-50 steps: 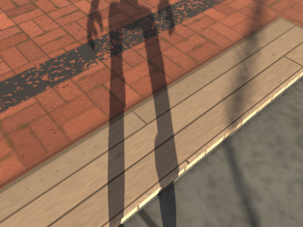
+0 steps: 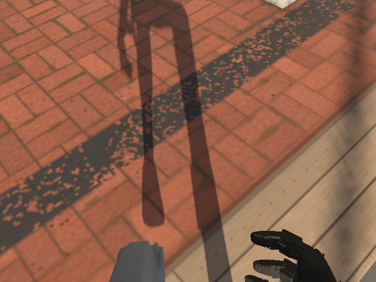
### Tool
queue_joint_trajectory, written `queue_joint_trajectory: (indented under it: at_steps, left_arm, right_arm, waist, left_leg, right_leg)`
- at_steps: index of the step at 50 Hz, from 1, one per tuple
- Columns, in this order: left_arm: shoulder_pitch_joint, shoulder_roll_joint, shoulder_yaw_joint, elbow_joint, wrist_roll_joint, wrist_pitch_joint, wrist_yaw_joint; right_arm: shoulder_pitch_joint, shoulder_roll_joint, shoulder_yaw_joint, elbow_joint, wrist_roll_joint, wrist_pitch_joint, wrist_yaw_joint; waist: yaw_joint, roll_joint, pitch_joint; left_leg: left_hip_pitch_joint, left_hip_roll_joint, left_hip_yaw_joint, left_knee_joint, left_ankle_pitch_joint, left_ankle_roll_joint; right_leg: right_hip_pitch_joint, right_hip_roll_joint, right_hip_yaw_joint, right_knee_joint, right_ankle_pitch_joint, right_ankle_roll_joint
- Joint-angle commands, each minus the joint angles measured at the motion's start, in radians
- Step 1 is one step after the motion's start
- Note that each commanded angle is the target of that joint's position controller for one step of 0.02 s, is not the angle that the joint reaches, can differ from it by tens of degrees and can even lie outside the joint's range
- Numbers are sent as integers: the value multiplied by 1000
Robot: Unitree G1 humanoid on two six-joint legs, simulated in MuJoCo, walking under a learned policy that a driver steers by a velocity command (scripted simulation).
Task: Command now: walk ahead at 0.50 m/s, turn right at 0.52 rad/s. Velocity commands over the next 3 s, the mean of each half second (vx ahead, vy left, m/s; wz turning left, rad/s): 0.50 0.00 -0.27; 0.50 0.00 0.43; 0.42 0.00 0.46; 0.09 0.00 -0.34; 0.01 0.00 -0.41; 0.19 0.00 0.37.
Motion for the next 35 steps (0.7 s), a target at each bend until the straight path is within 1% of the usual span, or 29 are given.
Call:
queue_joint_trajectory:
  at_steps: [1,2,3,4,5,6,7,8,9,10,11,12,13,14,15,17,18,20,22,24,25,26,27,28,29,30,31,33,35]
  left_arm:
    - [-42,229,64,-99,-46,-32,30]
    - [-12,240,69,-103,-40,-15,47]
    - [20,257,74,-104,-7,-4,65]
    - [17,293,84,-105,7,5,81]
    - [-45,306,93,-112,9,5,88]
    - [-172,298,96,-164,27,-17,80]
    - [-161,153,84,-246,4,-53,50]
    - [-176,85,63,-264,37,-67,-5]
    - [-244,131,84,-281,12,-69,-48]
    - [-334,89,59,-345,-12,-51,-51]
    - [-327,82,46,-349,-9,-26,-46]
    - [-244,88,48,-329,-23,-6,-36]
    - [-188,76,39,-319,-37,7,-34]
    - [-192,66,32,-329,-39,8,-26]
    - [-217,86,29,-350,-28,4,-18]
    - [-324,124,26,-406,8,-18,-22]
    - [-348,116,13,-419,2,-30,-33]
    - [-450,137,23,-439,-3,-58,-38]
    - [-491,169,34,-450,-7,-66,-41]
    - [-470,195,51,-445,-10,-78,-38]
    - [-419,222,70,-426,-8,-81,-32]
    - [-298,265,95,-392,-3,-81,-24]
    - [-133,318,119,-364,4,-80,-12]
    - [-73,435,139,-376,43,-74,1]
    - [-49,376,128,-372,43,-82,-9]
    - [-104,300,108,-365,23,-91,-13]
    - [-162,252,94,-362,12,-94,-16]
    - [-243,193,80,-347,25,-103,-22]
    - [-252,182,83,-324,29,-111,-21]
  right_arm:
    - [-181,-89,-23,-167,-28,-21,-67]
    - [-179,-86,-24,-170,-7,-31,-67]
    - [-129,-124,-47,-171,11,-36,-58]
    - [-16,-184,-80,-148,39,-33,-43]
    - [122,-262,-109,-122,64,-38,-24]
    - [331,-330,-133,-73,53,-46,-6]
    - [415,-435,-164,-5,-11,-48,1]
    - [407,-402,-163,26,-21,-17,-30]
    - [324,-275,-136,53,26,0,-54]
    - [292,-182,-109,109,35,2,-51]
    - [242,-91,-88,160,14,-9,-33]
    - [193,-55,-87,185,1,-18,-15]
    - [174,-60,-96,206,-7,-17,-1]
    - [186,-106,-116,234,5,-23,7]
    - [200,-156,-131,249,14,-28,12]
    - [246,-215,-150,270,17,-35,-6]
    - [233,-236,-154,268,25,-32,-26]
    - [278,-312,-174,273,44,-49,-41]
    - [318,-371,-193,281,58,-46,-44]
    - [354,-374,-196,294,56,-27,-39]
    - [347,-372,-196,297,51,-19,-34]
    - [348,-343,-188,294,45,-18,-28]
    - [334,-287,-169,274,31,-23,-22]
    - [416,-153,-134,229,27,-39,-15]
    - [455,-211,-148,244,52,-48,-11]
    - [387,-276,-171,235,69,-45,-10]
    - [317,-282,-175,221,64,-41,-13]
    - [285,-272,-185,214,53,-25,-14]
    - [288,-246,-185,212,57,-1,-5]
  waist:
    - [-44,-75,-64]
    - [-59,-112,-100]
    - [-94,-222,-170]
    - [-154,-308,-221]
    - [-225,-323,-263]
    - [-321,-219,-408]
    - [-231,313,-522]
    - [-207,596,-521]
    - [-173,348,-247]
    - [-113,225,-17]
    - [-32,47,109]
    - [29,12,129]
    - [63,25,120]
    - [66,38,130]
    - [61,13,129]
    - [31,37,114]
    - [31,62,65]
    - [-20,104,-26]
    - [-48,96,-18]
    - [-42,98,-9]
    - [-11,119,-17]
    - [40,114,-83]
    - [118,57,-196]
    - [70,-248,-297]
    - [77,-248,-376]
    - [66,-158,-244]
    - [48,-100,-166]
    - [-6,-97,-79]
    - [-28,-95,-54]
  left_leg:
    - [623,-11,115,-477,74,-31]
    - [661,-57,144,-616,-5,-12]
    - [715,-127,158,-674,-114,2]
    - [723,-154,110,-745,-218,25]
    - [770,-128,-14,-878,-259,80]
    - [1033,-5,-209,-969,-248,166]
    - [1338,237,-758,-1338,-226,318]
    - [1431,400,-1285,-1677,-239,452]
    - [1288,397,-1166,-1643,-371,421]
    - [1076,349,-920,-1579,-464,339]
    - [861,290,-666,-1542,-451,255]
    - [759,219,-451,-1535,-314,169]
    - [722,171,-315,-1547,-221,126]
    - [729,149,-228,-1588,-154,122]
    - [737,128,-151,-1619,-99,142]
    - [785,98,-91,-1684,-49,189]
    - [781,59,-23,-1729,10,181]
    - [920,85,-69,-1773,127,205]
    - [1095,144,-121,-1759,159,208]
    - [1179,172,-163,-1707,148,185]
    - [1181,162,-157,-1630,222,166]
    - [1146,122,-129,-1478,318,145]
    - [982,73,-93,-1216,190,109]
    - [618,-66,-64,-833,-183,44]
    - [508,-72,-200,-621,-242,37]
    - [437,-24,-219,-546,-171,41]
    - [447,17,-198,-566,-80,40]
    - [517,57,-193,-641,39,35]
    - [562,60,-184,-662,83,38]
  right_leg:
    - [-366,-109,80,-287,450,-147]
    - [-207,-124,82,-209,817,-121]
    - [-45,-150,112,-89,1304,-98]
    - [142,-202,140,23,1618,-93]
    - [249,-232,134,202,1770,-98]
    - [146,-217,115,461,1699,-128]
    - [-239,-1,63,875,940,-93]
    - [-599,181,90,1255,-47,-35]
    - [-789,115,105,1487,-137,-8]
    - [-887,52,10,1562,-163,-18]
    - [-835,1,-22,1513,-125,-46]
    - [-746,-29,-26,1428,-98,-51]
    - [-687,-34,-30,1398,-101,-41]
    - [-688,-33,-40,1338,-43,-28]
    - [-685,-40,-59,1188,34,-12]
    - [-646,-54,-103,916,132,28]
    - [-497,-69,-176,651,83,44]
    - [-351,-75,-196,465,151,83]
    - [-374,-72,-174,314,157,90]
    - [-329,-58,-173,179,184,76]
    - [-256,-45,-182,140,160,63]
    - [-93,-40,-183,139,149,39]
    - [161,-166,-57,161,121,2]
    - [437,-436,385,63,-14,-117]
    - [442,-484,649,-74,-186,-204]
    - [353,-461,504,-68,-203,-182]
    - [236,-412,330,-69,-127,-152]
    - [80,-322,125,-117,49,-115]
    - [23,-299,12,-157,180,-107]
